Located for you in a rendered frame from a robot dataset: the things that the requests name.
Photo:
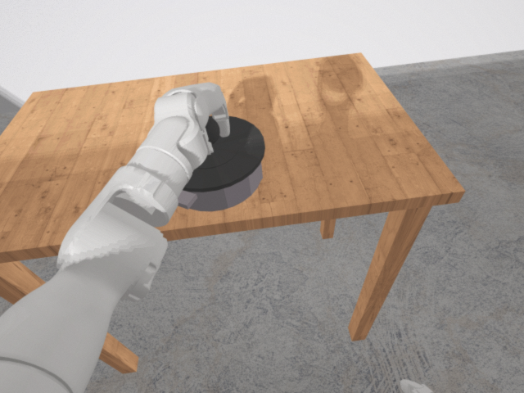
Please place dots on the table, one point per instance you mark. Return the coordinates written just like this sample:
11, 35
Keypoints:
337, 144

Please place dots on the knob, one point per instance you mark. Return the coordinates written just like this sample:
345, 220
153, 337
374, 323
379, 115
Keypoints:
212, 129

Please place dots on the left robot forearm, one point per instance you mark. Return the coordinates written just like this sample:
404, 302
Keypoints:
148, 187

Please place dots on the robot left upper arm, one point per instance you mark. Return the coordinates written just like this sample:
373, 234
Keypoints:
51, 339

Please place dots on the pot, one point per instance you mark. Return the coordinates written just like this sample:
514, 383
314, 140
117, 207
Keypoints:
223, 198

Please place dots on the lid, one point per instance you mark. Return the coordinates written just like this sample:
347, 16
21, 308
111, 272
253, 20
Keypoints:
235, 157

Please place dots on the left robot hand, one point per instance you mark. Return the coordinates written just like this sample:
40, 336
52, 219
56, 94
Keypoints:
217, 107

